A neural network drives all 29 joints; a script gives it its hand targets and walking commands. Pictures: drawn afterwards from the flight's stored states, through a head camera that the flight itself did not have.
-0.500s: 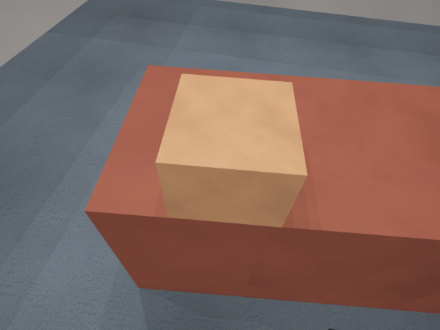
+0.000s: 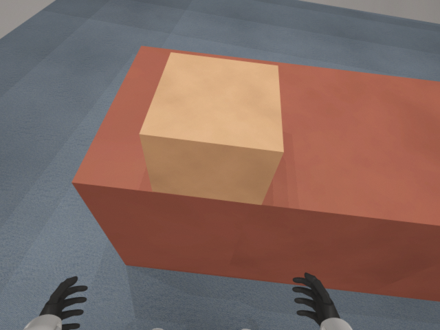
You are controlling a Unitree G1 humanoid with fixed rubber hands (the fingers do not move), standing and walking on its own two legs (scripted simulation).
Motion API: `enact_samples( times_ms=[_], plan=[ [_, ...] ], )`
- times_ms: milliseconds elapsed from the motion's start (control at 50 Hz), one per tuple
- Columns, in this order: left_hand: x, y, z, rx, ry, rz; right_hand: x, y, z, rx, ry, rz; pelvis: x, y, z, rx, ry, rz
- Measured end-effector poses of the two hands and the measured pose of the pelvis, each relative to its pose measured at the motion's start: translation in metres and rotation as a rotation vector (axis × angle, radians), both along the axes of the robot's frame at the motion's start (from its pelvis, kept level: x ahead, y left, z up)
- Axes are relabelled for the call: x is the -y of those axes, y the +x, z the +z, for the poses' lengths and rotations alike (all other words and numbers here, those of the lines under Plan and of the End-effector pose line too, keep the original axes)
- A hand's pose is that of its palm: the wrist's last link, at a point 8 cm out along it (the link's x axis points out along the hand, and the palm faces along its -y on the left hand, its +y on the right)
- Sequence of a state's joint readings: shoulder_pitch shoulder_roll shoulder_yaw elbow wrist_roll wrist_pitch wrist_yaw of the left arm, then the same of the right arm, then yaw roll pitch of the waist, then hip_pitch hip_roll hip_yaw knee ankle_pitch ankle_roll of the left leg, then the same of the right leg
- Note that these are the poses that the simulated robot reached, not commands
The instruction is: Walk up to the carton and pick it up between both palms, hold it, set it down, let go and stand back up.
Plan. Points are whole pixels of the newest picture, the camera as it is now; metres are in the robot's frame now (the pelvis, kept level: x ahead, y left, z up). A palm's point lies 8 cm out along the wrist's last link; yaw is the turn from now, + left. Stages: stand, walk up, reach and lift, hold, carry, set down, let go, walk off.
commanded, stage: reach and lift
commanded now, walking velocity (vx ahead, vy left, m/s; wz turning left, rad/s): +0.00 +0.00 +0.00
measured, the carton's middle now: (215, 128) +0.56 +0.02 +0.00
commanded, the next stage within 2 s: none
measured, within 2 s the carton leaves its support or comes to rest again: neither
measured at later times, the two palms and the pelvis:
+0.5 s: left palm (52, 284) +0.21 +0.29 -0.05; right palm (317, 291) +0.21 -0.17 -0.05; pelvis +0.03 +0.05 +0.02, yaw -1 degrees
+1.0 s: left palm (52, 244) +0.26 +0.30 -0.01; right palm (316, 254) +0.27 -0.17 -0.02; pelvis +0.07 +0.05 +0.02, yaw -1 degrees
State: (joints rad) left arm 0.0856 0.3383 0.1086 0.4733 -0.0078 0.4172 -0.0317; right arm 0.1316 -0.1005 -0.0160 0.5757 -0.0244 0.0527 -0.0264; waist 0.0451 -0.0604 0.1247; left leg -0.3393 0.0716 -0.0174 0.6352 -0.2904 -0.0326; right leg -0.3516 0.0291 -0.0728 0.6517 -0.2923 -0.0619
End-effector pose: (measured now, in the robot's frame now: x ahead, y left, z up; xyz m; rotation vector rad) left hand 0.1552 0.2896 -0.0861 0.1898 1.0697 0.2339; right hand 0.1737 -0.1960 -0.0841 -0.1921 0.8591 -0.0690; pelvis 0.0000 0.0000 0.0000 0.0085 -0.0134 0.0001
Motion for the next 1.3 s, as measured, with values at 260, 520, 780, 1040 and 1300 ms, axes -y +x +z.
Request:
enact_samples(
  times_ms=[260, 520, 780, 1040, 1300],
  plan=[
    [-0.005, 0.013, 0.027, 0.116, -0.046, -0.049, -0.022, -0.006, 0.021, 0.085, 0.034, -0.078, -0.03, 0.008, 0.013, 0.073, -0.005, -0.022],
    [0.001, 0.057, 0.041, 0.307, -0.069, -0.067, -0.023, 0.042, 0.039, 0.215, 0.052, -0.047, -0.047, 0.03, 0.018, 0.038, -0.015, -0.021],
    [0.0, 0.09, 0.055, 0.446, -0.084, -0.088, -0.015, 0.075, 0.055, 0.323, 0.054, -0.072, -0.044, 0.067, 0.023, 0.014, -0.019, -0.024],
    [-0.008, 0.112, 0.081, 0.615, -0.088, -0.133, -0.024, 0.098, 0.066, 0.47, 0.118, -0.094, -0.048, 0.072, 0.022, 0.018, -0.022, -0.02],
    [-0.001, 0.14, 0.097, 0.756, -0.114, -0.148, -0.019, 0.117, 0.086, 0.589, 0.122, -0.097, -0.049, 0.049, 0.018, 0.013, -0.018, -0.027]
  ],
)
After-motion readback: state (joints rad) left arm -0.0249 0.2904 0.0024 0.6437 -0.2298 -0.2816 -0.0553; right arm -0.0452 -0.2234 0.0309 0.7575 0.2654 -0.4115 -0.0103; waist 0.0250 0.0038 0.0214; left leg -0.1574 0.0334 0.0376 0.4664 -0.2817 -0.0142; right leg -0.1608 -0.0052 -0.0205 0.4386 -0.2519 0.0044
